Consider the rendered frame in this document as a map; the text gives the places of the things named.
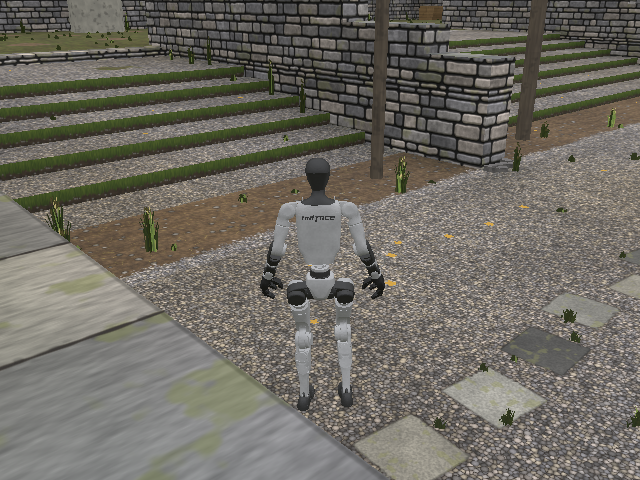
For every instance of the robot right upper arm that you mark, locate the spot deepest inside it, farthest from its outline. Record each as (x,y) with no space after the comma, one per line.
(350,210)

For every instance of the right robot thigh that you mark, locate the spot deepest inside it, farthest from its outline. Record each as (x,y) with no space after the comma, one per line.
(343,295)

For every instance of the robot right foot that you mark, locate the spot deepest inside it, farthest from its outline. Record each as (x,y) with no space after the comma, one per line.
(346,398)

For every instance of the robot left hand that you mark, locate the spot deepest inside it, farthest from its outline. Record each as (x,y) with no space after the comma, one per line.
(272,284)

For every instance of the right robot forearm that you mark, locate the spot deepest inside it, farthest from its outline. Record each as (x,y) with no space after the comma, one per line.
(370,263)

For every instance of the robot left upper arm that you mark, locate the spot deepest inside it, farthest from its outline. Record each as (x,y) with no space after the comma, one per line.
(286,212)

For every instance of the robot right hand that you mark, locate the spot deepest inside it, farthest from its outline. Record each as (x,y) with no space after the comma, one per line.
(379,283)

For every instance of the left robot forearm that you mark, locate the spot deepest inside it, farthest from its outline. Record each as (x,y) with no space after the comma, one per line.
(271,264)

